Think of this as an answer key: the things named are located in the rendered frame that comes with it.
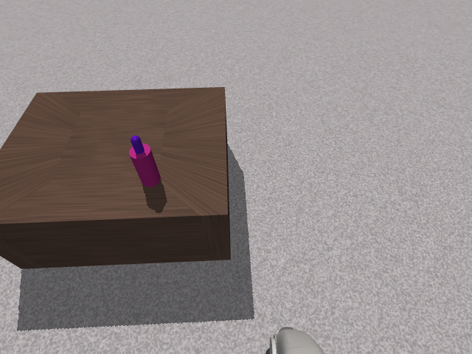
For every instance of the bottle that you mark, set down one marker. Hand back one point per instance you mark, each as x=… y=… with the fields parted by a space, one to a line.
x=143 y=160

